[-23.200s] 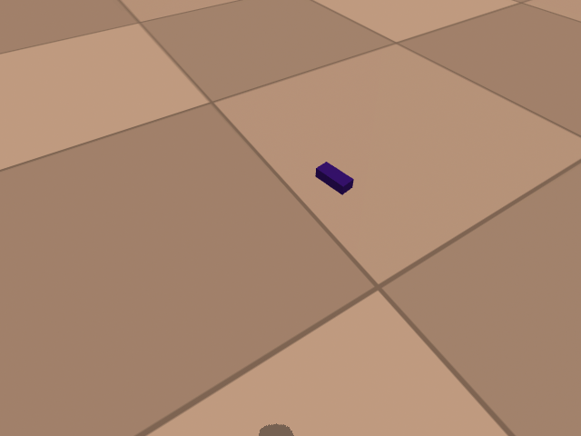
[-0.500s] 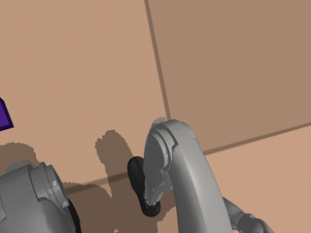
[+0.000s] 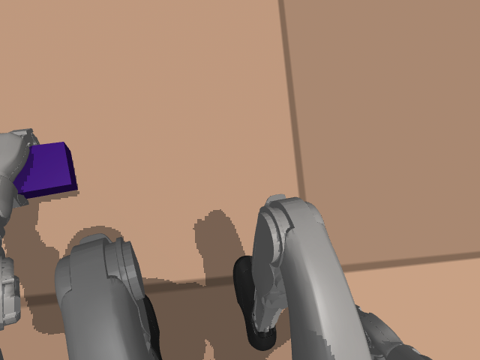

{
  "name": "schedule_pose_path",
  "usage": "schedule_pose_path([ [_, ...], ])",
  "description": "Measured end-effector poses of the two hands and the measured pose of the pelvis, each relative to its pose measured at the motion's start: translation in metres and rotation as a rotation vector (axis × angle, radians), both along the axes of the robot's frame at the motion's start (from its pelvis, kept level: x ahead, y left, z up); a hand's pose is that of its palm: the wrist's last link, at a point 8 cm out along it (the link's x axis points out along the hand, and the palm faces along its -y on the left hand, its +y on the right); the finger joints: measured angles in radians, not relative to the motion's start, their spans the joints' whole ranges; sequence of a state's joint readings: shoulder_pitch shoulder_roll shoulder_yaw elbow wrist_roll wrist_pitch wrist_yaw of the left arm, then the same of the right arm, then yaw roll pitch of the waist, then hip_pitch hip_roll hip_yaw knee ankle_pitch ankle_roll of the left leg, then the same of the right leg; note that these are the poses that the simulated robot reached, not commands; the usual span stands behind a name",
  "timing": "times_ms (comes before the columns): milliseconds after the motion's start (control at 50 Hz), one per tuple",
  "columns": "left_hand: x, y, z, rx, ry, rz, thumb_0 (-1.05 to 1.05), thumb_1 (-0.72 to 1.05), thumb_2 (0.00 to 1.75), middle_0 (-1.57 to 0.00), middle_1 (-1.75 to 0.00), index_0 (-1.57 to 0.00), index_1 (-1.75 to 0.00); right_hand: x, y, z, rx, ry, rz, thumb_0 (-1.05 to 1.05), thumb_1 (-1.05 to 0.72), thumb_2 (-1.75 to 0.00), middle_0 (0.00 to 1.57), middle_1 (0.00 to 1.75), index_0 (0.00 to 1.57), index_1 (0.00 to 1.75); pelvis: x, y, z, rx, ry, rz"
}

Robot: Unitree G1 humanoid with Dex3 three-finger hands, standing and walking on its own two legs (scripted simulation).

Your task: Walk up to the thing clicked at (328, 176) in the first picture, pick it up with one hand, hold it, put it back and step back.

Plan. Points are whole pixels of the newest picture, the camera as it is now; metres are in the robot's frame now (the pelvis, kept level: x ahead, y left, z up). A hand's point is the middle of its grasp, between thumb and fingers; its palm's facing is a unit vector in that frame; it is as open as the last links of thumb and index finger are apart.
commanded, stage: settle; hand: left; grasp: from above
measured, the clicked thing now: (9, 175) +0.44 +0.32 -0.21
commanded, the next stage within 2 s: lift in 0.20 s
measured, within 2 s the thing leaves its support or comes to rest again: neither
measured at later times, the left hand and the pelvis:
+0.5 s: hand out of the picture +0.42 +0.32 -0.12, palm faces -0.46 -0.06 -0.88, open 10.7 cm; pelvis -0.01 +0.00 +0.03, yaw +3 degrees
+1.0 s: hand out of the picture +0.36 +0.32 +0.04, palm faces -0.44 -0.08 -0.90, open 10.7 cm; pelvis -0.01 +0.00 +0.14, yaw +5 degrees
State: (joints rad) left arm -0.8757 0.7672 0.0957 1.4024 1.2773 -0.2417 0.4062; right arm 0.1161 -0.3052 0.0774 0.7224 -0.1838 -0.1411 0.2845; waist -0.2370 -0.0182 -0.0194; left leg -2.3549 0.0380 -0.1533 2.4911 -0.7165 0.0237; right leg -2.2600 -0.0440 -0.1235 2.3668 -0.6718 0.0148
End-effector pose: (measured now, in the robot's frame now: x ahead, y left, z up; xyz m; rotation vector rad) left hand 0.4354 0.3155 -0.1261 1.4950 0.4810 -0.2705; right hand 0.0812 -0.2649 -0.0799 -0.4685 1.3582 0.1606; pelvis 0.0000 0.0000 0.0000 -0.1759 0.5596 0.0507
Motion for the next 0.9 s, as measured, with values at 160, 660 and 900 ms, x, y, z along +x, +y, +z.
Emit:
schedule_pose_path([
  [160, -0.003, -0.005, 0.026, -0.008, 0.018, -0.017, 0.0, -0.1, 0.63, -0.58, -0.72, -0.6, -0.66, 0.002, -0.005, 0.002, -0.014, -0.03, -0.032, 0.0, -0.92, -0.9, 0.2, 0.3, 0.2, 0.3, -0.008, -0.004, 0.01, 0.02, -0.006, 0.009],
  [660, -0.025, 0.007, 0.103, 0.0, 0.029, -0.006, 0.0, -0.12, 0.64, -0.61, -0.69, -0.63, -0.63, -0.019, -0.005, 0.035, -0.059, -0.007, -0.201, 0.0, -0.92, -0.91, 0.2, 0.3, 0.2, 0.3, -0.012, -0.001, 0.056, 0.04, 0.033, 0.035],
  [900, -0.06, 0.006, 0.183, -0.009, -0.007, -0.018, 0.0, -0.12, 0.63, -0.61, -0.69, -0.62, -0.64, 0.029, -0.001, 0.088, -0.043, -0.16, -0.191, 0.0, -0.92, -0.91, 0.2, 0.3, 0.2, 0.3, -0.015, 0.0, 0.112, 0.054, 0.018, 0.048],
])
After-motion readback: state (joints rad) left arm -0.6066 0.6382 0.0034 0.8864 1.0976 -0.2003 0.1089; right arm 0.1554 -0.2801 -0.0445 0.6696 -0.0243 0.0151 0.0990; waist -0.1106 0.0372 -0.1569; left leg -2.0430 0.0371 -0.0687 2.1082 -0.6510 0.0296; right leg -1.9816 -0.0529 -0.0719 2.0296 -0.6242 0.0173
